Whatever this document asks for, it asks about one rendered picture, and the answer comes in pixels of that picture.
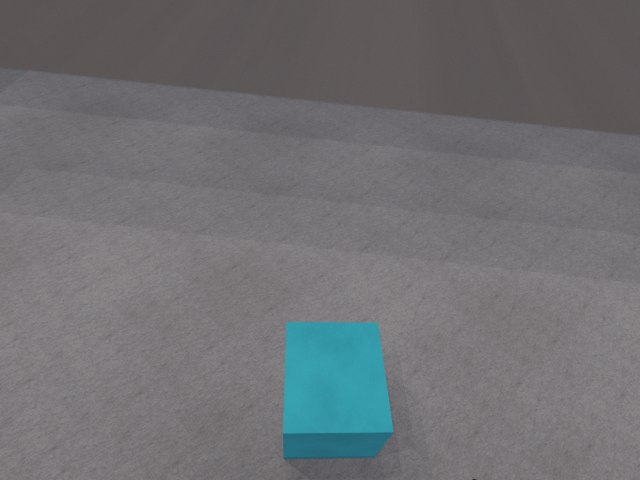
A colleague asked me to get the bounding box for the carton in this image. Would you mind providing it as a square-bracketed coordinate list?
[283, 322, 393, 459]

